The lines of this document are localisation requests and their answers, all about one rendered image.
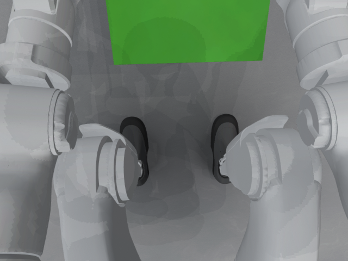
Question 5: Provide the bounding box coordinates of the robot left upper arm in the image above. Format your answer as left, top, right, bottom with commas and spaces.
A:
0, 83, 78, 261

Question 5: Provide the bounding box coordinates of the left robot shin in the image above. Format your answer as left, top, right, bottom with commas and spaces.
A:
53, 123, 142, 197

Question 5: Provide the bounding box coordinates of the robot right upper arm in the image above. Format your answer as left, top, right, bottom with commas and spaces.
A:
296, 80, 348, 219

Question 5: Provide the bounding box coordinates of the right robot shin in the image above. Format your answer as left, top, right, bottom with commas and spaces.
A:
219, 115, 323, 190

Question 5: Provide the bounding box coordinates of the robot shin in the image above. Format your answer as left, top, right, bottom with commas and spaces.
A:
53, 123, 142, 197
219, 115, 323, 190

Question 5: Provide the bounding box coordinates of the left robot forearm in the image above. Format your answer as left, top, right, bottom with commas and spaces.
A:
0, 0, 80, 91

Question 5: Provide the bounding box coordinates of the right robot forearm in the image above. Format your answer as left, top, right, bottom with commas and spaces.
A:
276, 0, 348, 90

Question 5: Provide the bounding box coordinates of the carton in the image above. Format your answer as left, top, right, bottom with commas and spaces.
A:
105, 0, 270, 65

